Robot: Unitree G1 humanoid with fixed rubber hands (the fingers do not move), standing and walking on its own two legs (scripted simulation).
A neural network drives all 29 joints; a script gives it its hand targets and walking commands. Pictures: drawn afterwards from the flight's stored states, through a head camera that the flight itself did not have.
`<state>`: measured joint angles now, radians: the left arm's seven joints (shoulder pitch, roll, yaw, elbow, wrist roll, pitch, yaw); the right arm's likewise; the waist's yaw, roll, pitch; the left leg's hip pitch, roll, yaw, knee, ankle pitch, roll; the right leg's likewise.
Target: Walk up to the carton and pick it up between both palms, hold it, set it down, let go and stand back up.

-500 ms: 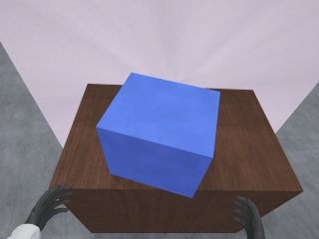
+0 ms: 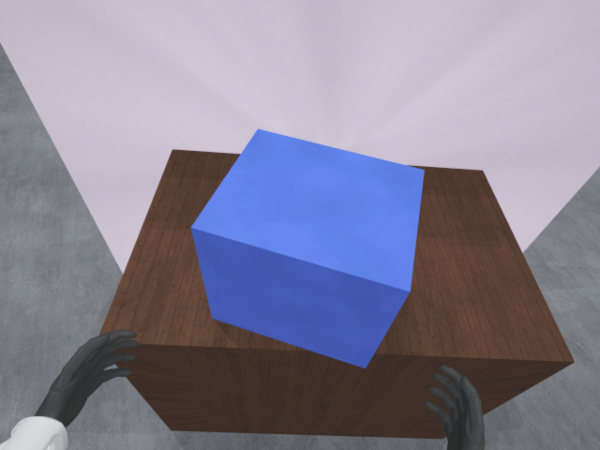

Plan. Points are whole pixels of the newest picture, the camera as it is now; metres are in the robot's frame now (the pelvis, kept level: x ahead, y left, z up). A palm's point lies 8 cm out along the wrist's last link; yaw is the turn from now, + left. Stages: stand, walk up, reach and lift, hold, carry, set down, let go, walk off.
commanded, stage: reach and lift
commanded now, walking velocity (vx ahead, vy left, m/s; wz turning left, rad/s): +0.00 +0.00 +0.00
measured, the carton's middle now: (311, 248) +0.42 +0.02 -0.01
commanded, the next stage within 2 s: none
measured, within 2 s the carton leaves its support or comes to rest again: neither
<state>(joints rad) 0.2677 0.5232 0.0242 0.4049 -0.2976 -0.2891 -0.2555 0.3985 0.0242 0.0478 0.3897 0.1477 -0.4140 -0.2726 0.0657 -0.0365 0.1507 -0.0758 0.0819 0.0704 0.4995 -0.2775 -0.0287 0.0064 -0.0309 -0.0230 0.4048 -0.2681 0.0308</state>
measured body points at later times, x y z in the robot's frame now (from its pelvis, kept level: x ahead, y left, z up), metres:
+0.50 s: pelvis +0.01 +0.01 +0.00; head +0.00 +0.03 +0.45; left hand +0.23 +0.29 +0.03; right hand +0.21 -0.19 +0.01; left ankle +0.01 +0.13 -0.74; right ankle -0.02 -0.15 -0.74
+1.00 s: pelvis +0.01 +0.00 +0.01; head +0.02 +0.02 +0.46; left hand +0.33 +0.27 +0.07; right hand +0.26 -0.22 +0.06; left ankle +0.01 +0.13 -0.74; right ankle -0.02 -0.15 -0.74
